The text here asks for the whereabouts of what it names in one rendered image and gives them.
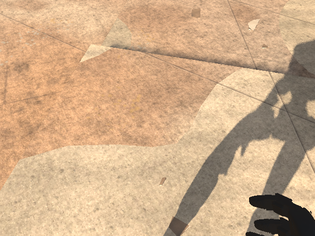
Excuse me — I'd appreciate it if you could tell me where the right robot hand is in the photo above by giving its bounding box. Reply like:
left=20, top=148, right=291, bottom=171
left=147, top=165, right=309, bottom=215
left=245, top=193, right=315, bottom=236

